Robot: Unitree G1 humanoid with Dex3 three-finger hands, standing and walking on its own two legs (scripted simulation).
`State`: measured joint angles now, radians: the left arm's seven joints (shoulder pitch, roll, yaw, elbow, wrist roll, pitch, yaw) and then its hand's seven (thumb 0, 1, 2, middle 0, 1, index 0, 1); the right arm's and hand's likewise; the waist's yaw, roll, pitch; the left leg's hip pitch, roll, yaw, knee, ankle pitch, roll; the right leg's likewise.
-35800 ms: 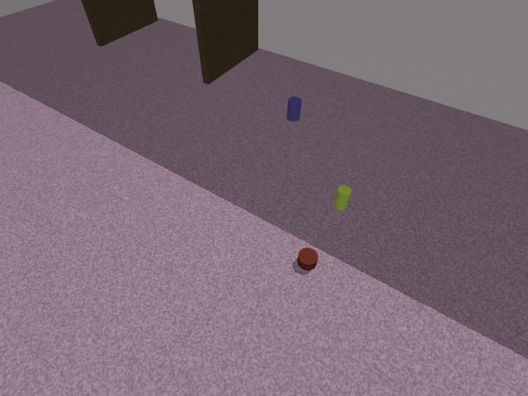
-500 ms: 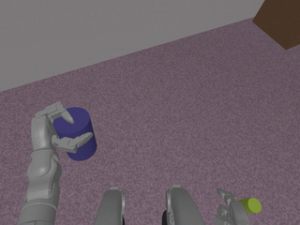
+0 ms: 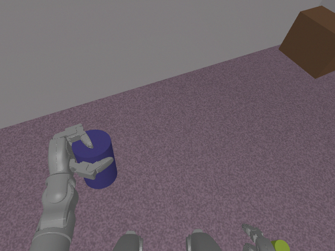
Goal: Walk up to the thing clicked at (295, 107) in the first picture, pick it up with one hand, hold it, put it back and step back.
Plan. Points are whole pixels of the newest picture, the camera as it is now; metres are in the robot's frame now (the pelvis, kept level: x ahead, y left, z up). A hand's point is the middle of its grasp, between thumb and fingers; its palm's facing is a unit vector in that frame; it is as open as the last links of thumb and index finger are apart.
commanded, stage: lift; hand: left
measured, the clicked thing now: (96, 160) +0.35 +0.17 -0.02
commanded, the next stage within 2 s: hold in 0.58 s
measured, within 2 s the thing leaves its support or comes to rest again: neither
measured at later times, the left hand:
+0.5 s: hand (90, 140) +0.36 +0.17 +0.06, palm faces +0.18 -0.98 -0.03, open 7.4 cm
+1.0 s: hand (89, 139) +0.35 +0.16 +0.08, palm faces +0.18 -0.98 -0.02, open 7.5 cm
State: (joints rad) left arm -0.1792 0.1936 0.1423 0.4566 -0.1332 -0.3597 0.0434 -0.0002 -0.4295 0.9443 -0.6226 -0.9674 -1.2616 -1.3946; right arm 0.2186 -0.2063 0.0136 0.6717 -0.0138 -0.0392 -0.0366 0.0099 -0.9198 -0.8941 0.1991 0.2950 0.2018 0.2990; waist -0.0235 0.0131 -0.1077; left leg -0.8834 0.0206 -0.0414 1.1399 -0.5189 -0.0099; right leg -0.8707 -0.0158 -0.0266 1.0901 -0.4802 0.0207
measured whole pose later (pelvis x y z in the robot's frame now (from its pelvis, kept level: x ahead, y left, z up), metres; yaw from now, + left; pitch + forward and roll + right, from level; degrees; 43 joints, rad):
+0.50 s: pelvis +0.01 -0.01 +0.03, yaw +0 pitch +10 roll -1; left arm -0.16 0.18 0.14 0.48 -0.13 -0.37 0.04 0.00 -0.43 0.94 -0.62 -0.97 -1.23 -1.38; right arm 0.22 -0.21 0.00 0.68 -0.02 -0.02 -0.05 0.01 -0.92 -0.89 0.20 0.29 0.20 0.30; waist -0.03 0.01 -0.07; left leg -0.67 0.03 -0.03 0.96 -0.47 -0.02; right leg -0.67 -0.01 -0.02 0.93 -0.44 0.01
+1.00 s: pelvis +0.02 -0.01 +0.04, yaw +0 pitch +8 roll -1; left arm -0.13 0.17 0.13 0.45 -0.13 -0.36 0.05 0.00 -0.43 0.94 -0.62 -0.97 -1.22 -1.38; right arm 0.22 -0.21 0.00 0.67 -0.02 -0.01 -0.04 0.01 -0.92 -0.90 0.20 0.29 0.20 0.30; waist -0.02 0.01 -0.05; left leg -0.58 0.03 -0.03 0.89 -0.44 -0.02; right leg -0.58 -0.01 -0.02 0.86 -0.41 0.01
